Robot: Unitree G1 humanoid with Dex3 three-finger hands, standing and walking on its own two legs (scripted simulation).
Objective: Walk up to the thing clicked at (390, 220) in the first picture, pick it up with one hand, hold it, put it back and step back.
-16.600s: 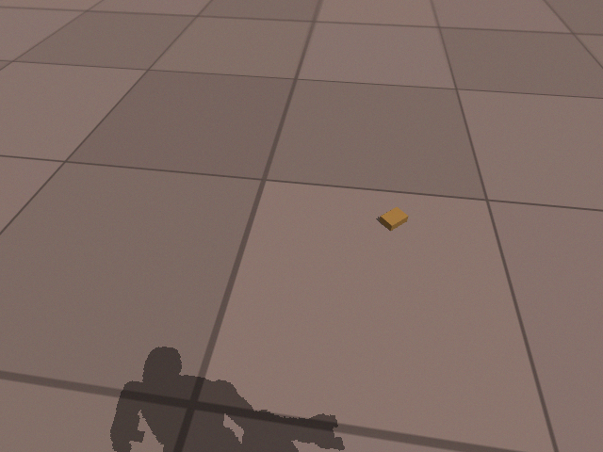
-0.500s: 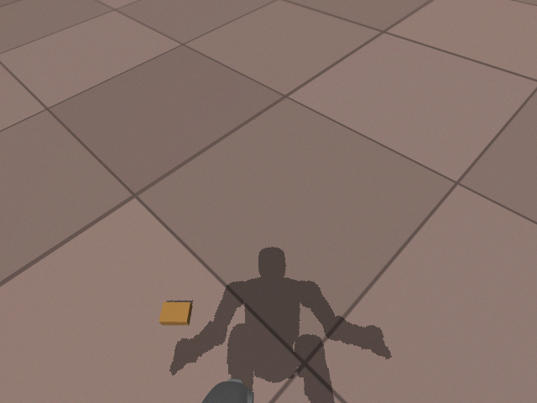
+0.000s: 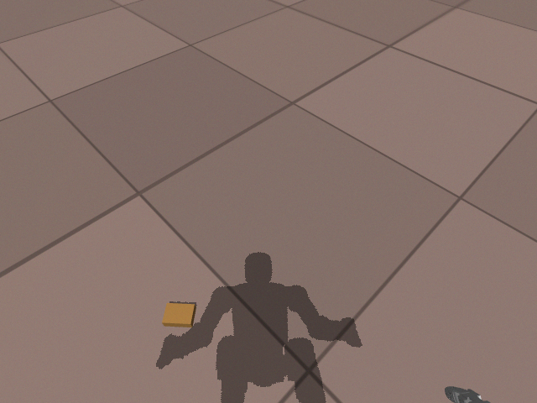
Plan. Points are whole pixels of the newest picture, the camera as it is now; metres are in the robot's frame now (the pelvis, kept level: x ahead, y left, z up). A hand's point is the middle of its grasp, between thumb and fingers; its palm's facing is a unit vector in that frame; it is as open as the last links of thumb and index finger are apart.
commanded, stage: walk up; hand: left
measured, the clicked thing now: (179, 315) +0.53 +0.35 -0.73
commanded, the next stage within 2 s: stand in 1.12 s
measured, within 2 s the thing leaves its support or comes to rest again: neither
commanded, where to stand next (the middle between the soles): +0.10 +0.03 m, yaw +0 degrees
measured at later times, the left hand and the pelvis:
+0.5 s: hand out of the picture +0.11 +0.26 -0.12, palm faces -0.03 -0.93 -0.37, open 7.4 cm; pelvis +0.01 +0.00 +0.03, yaw +0 degrees
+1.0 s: hand out of the picture +0.10 +0.25 -0.12, palm faces -0.03 -0.94 -0.35, open 7.4 cm; pelvis +0.02 +0.00 +0.04, yaw +0 degrees
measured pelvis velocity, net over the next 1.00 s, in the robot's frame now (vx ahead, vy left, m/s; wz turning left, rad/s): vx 0.02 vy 0.00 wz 0.00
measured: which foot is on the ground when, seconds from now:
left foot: down 0.00-1.00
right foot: down 0.00-1.00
